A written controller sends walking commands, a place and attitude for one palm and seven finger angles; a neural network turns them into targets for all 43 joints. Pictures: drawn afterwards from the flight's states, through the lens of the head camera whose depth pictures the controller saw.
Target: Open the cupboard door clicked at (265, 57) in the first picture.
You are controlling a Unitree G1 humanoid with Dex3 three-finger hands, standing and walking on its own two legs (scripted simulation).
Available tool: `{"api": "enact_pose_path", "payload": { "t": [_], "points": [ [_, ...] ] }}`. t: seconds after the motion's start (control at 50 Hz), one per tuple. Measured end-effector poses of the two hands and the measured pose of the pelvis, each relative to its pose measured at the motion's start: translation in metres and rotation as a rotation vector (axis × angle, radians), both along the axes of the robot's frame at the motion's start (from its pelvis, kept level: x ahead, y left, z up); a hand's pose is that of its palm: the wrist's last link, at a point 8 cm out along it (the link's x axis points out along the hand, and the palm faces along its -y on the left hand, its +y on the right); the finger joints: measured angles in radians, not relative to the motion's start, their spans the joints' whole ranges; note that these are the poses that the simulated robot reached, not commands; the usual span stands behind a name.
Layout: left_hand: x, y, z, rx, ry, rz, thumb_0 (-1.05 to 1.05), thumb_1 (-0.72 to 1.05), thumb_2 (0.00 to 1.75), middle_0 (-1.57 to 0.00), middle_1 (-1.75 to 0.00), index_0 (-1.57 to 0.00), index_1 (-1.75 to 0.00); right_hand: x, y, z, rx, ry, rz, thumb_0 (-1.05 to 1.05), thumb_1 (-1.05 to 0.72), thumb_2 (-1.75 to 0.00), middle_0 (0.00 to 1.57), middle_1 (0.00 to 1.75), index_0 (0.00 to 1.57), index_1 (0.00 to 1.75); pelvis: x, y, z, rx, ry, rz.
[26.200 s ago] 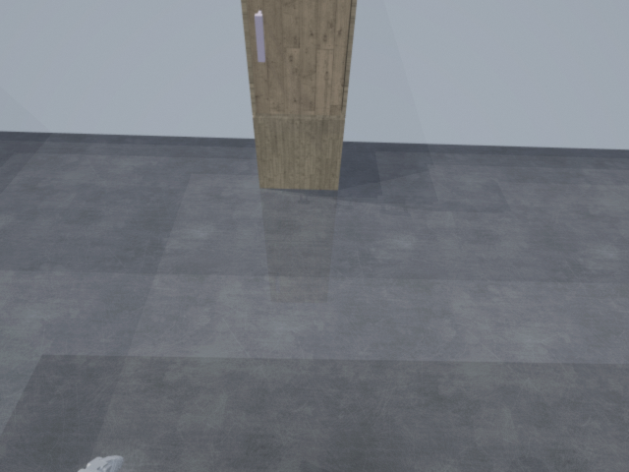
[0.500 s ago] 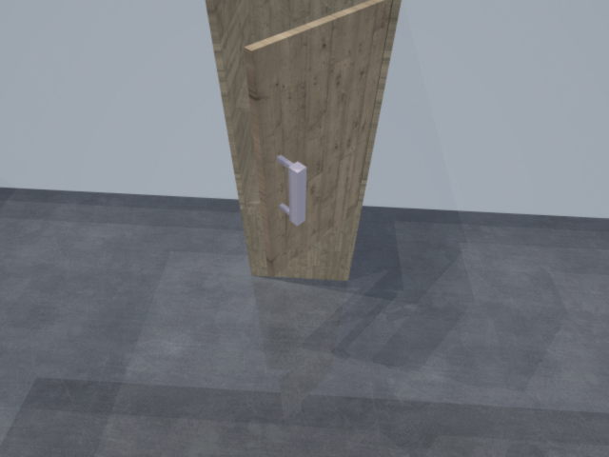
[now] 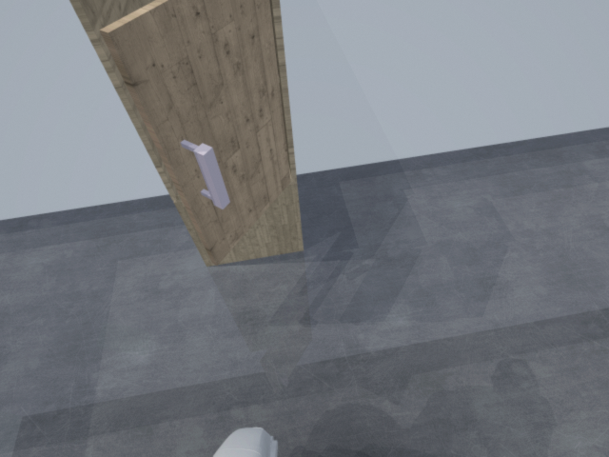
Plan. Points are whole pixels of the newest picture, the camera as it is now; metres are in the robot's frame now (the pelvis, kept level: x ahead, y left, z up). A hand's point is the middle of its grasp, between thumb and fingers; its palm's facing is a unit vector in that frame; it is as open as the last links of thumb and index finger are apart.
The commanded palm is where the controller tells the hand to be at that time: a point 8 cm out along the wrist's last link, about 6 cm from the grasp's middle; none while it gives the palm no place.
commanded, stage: walk to a spot facing it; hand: left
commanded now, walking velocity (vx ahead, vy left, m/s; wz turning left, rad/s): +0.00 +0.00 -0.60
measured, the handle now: (205, 174) +0.59 +0.25 -0.04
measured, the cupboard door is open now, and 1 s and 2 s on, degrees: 48 48 48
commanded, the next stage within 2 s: none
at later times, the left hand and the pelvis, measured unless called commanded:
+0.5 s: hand out of the picture +0.10 +0.25 -0.18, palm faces -0.17 -0.96 -0.22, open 7.4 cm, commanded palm none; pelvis +0.02 +0.05 +0.00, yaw -16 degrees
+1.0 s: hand (250, 393) +0.22 +0.12 -0.15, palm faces -0.56 -0.80 -0.24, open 7.4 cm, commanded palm none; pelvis +0.03 +0.02 +0.00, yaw -35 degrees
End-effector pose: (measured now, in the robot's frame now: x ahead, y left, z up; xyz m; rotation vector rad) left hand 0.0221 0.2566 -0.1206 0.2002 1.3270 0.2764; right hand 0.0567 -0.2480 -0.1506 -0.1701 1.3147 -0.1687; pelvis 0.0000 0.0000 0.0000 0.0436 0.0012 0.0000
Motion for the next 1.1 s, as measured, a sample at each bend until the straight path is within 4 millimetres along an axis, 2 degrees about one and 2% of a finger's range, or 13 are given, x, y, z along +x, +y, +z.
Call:
{"api": "enact_pose_path", "payload": {
  "t": [0.1,0.22,0.34,0.42,0.52,0.62,0.7,0.78,0.84,0.88,0.94,1.02,1.1],
  "points": [
    [0.009,-0.009,0.005,-0.012,0.007,-0.051,0.0,0.91,0.9,-0.2,-0.3,-0.2,-0.3,0.022,-0.008,0.014,-0.01,-0.096,-0.042,0.0,-0.91,-0.9,0.2,0.3,0.2,0.3,0.002,-0.003,0.007,0.004,0.008,-0.059],
    [0.019,-0.01,0.001,-0.042,0.016,-0.102,0.0,0.91,0.9,-0.2,-0.3,-0.2,-0.3,0.044,-0.006,0.026,-0.026,-0.177,-0.069,0.0,-0.91,-0.9,0.2,0.3,0.2,0.3,0.004,0.004,0.008,-0.005,0.019,-0.122],
    [0.032,0.005,-0.009,-0.064,0.034,-0.149,0.0,0.91,0.9,-0.2,-0.3,-0.2,-0.3,0.056,0.009,0.037,-0.049,-0.229,-0.098,0.0,-0.91,-0.9,0.2,0.3,0.2,0.3,0.009,0.021,0.007,-0.019,0.032,-0.188],
    [0.051,0.025,-0.024,-0.077,0.042,-0.191,0.0,0.91,0.9,-0.2,-0.3,-0.2,-0.3,0.052,0.022,0.039,-0.083,-0.269,-0.13,0.0,-0.91,-0.9,0.2,0.3,0.2,0.3,0.017,0.039,-0.003,-0.054,0.048,-0.23],
    [0.093,0.04,-0.027,-0.08,0.01,-0.278,0.0,0.91,0.9,-0.2,-0.3,-0.2,-0.3,0.011,0.036,0.041,-0.11,-0.191,-0.156,0.0,-0.91,-0.9,0.2,0.3,0.21,0.3,0.018,0.048,-0.001,-0.054,0.037,-0.291],
    [0.139,0.03,-0.014,-0.082,-0.036,-0.383,0.0,0.91,0.9,-0.2,-0.3,-0.19,-0.29,-0.046,0.044,0.04,-0.099,-0.086,-0.261,0.0,-0.91,-0.9,0.2,0.3,0.21,0.3,0.02,0.049,0.007,-0.071,0.036,-0.361],
    [0.175,0.004,-0.008,-0.079,-0.064,-0.495,0.0,0.92,0.9,-0.2,-0.3,-0.19,-0.29,-0.095,0.044,0.032,-0.082,-0.02,-0.373,0.0,-0.9,-0.9,0.2,0.3,0.21,0.3,0.02,0.043,0.005,-0.069,0.034,-0.425],
    [0.208,-0.035,-0.006,-0.068,-0.123,-0.61,0.0,0.91,0.9,-0.2,-0.3,-0.19,-0.29,-0.143,0.039,0.015,-0.057,0.04,-0.48,0.0,-0.9,-0.9,0.2,0.3,0.21,0.3,0.018,0.029,-0.005,-0.052,0.03,-0.482],
    [0.222,-0.061,-0.005,-0.055,-0.171,-0.673,0.0,0.91,0.9,-0.2,-0.3,-0.19,-0.3,-0.17,0.033,0.003,-0.047,0.088,-0.548,0.0,-0.91,-0.9,0.2,0.3,0.21,0.3,0.014,0.022,-0.012,-0.045,0.025,-0.519],
    [0.224,-0.073,-0.002,-0.059,-0.177,-0.694,0.0,0.91,0.9,-0.2,-0.3,-0.19,-0.3,-0.177,0.03,0.005,-0.049,0.099,-0.579,0.0,-0.91,-0.9,0.2,0.3,0.2,0.3,0.014,0.02,-0.009,-0.044,0.018,-0.539],
    [0.223,-0.086,0.0,-0.076,-0.164,-0.718,0.0,0.91,0.9,-0.2,-0.3,-0.2,-0.3,-0.174,0.028,0.013,-0.052,0.066,-0.609,0.01,-0.91,-0.9,0.2,0.3,0.2,0.3,0.017,0.018,-0.003,-0.035,0.013,-0.572],
    [0.222,-0.095,-0.003,-0.116,-0.129,-0.745,0.0,0.91,0.9,-0.2,-0.3,-0.2,-0.3,-0.154,0.027,0.023,-0.058,-0.01,-0.636,0.01,-0.91,-0.9,0.2,0.3,0.2,0.3,0.029,0.016,0.002,-0.029,0.015,-0.618],
    [0.228,-0.092,-0.014,-0.148,-0.081,-0.756,0.0,0.91,0.9,-0.2,-0.3,-0.2,-0.3,-0.126,0.03,0.03,-0.084,-0.088,-0.658,0.0,-0.91,-0.9,0.2,0.3,0.2,0.3,0.049,0.017,0.0,-0.036,0.022,-0.67]
  ]
}}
